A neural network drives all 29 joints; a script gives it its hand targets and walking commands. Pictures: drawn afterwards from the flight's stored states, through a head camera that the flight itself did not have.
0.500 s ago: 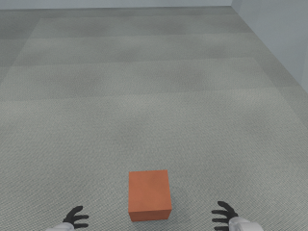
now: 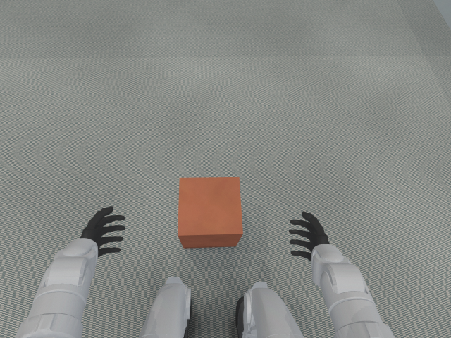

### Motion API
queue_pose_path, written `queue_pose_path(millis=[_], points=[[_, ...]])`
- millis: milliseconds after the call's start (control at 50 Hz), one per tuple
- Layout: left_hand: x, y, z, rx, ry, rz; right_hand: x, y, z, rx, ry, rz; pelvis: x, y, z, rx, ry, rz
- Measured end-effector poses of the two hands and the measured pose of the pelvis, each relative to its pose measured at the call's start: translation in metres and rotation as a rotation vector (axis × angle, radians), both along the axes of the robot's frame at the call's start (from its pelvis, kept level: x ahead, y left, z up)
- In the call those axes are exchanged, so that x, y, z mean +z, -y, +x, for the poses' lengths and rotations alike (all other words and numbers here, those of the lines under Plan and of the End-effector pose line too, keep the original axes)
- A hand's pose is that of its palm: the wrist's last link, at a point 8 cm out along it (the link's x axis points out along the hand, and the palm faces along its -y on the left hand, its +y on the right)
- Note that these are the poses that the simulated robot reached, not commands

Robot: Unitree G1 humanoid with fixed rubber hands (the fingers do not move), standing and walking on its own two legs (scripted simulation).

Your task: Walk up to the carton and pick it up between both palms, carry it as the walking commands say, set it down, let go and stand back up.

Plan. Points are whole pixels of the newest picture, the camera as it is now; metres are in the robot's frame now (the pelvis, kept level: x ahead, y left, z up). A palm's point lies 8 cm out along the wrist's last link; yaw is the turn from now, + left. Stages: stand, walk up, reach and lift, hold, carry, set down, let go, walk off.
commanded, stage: reach and lift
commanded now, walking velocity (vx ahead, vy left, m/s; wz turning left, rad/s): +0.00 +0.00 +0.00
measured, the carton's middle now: (209, 215) +0.48 +0.03 -0.58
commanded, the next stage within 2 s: none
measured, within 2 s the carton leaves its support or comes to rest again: neither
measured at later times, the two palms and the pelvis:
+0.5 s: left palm (113, 177) +0.44 +0.24 -0.13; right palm (300, 187) +0.42 -0.17 -0.13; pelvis +0.00 +0.02 -0.04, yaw -1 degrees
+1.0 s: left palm (125, 163) +0.49 +0.24 -0.18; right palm (291, 173) +0.48 -0.17 -0.18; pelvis +0.01 +0.02 -0.06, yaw -1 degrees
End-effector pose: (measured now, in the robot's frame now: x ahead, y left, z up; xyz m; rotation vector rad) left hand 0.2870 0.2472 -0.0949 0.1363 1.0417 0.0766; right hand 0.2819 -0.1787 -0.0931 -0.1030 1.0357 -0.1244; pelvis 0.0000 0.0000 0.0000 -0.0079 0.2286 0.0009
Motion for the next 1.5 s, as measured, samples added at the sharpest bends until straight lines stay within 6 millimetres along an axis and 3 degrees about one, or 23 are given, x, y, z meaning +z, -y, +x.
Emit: queue_pose_path(millis=[220,520,720,880,980,1500], points=[[-0.017,0.002,0.057,0.019,0.107,-0.023,-0.014,-0.009,0.068,-0.007,0.112,-0.016,-0.016,-0.007,-0.01,-0.001,-0.134,0.001],[-0.036,0.006,0.158,0.018,0.298,-0.036,-0.035,-0.008,0.147,-0.045,0.3,0.008,-0.037,-0.019,0.0,-0.015,-0.374,-0.003],[-0.045,0.008,0.205,0.022,0.394,-0.046,-0.048,-0.012,0.194,-0.034,0.39,0.012,-0.044,-0.021,0.006,-0.02,-0.502,-0.007],[-0.057,0.01,0.211,0.006,0.407,-0.037,-0.06,-0.011,0.2,-0.036,0.405,0.013,-0.045,-0.019,0.008,-0.018,-0.554,-0.008],[-0.076,0.011,0.208,0.013,0.388,-0.045,-0.078,-0.009,0.198,-0.042,0.389,0.012,-0.058,-0.016,0.007,-0.016,-0.577,-0.006],[-0.242,0.01,0.209,0.048,0.383,-0.045,-0.243,-0.013,0.202,-0.049,0.376,0.001,-0.21,-0.018,-0.026,-0.026,-0.618,-0.017]])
